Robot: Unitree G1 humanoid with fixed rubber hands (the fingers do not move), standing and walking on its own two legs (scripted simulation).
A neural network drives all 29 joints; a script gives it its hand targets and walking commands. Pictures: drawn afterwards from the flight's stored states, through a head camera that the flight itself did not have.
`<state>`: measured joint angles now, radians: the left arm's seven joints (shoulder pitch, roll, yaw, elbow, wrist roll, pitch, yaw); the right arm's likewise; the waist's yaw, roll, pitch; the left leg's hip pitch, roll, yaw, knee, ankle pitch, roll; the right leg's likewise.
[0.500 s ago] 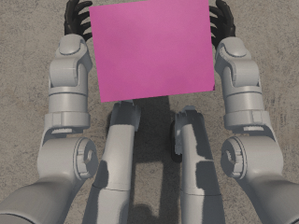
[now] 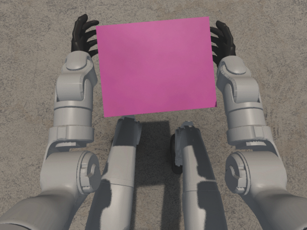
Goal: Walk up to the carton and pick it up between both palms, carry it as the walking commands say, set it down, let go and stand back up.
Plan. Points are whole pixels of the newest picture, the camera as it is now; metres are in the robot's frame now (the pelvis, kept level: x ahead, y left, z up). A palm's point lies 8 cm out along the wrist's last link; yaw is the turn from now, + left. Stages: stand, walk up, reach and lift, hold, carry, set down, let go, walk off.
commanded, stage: reach and lift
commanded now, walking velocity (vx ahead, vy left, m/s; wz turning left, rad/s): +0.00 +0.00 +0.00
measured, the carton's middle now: (155, 77) +0.43 +0.04 -0.13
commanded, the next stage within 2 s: none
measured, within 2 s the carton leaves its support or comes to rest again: neither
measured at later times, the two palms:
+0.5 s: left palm (69, 47) +0.43 +0.20 +0.02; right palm (241, 52) +0.45 -0.12 +0.02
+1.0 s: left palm out of the picture +0.43 +0.21 +0.15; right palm (285, 14) +0.46 -0.11 +0.14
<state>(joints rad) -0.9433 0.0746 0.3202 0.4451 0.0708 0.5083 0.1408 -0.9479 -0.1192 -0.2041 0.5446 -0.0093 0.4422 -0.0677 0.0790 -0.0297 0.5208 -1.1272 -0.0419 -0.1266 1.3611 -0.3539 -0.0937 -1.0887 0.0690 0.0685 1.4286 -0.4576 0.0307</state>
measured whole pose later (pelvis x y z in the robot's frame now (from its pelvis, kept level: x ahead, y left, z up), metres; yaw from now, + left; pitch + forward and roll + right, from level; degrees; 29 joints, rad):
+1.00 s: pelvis +0.10 +0.01 +0.13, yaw -1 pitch +6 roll +1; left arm -0.51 -0.09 0.42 0.58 0.28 0.51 0.05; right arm -0.53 0.06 -0.30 0.69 -0.22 0.47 0.01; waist 0.09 -0.01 -0.06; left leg -0.57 -0.02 -0.08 0.71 -0.25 -0.05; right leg -0.54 0.02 0.11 0.77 -0.34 0.03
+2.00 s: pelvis +0.13 +0.00 +0.16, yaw +0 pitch -7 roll +1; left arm -0.27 -0.11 0.22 0.27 0.25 0.75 0.04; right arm -0.22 0.11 -0.18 0.27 -0.19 0.74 0.00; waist 0.01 -0.01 0.02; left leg -0.14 0.00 -0.10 0.46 -0.20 -0.04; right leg -0.11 0.01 0.10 0.51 -0.28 0.01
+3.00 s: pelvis +0.14 +0.02 +0.16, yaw +0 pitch -7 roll +1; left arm -0.16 -0.13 0.19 0.16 0.25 0.76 0.04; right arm -0.11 0.13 -0.16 0.14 -0.20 0.76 0.00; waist -0.02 -0.01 0.02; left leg -0.10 -0.02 -0.09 0.41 -0.18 -0.03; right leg -0.05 -0.01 0.11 0.44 -0.26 0.03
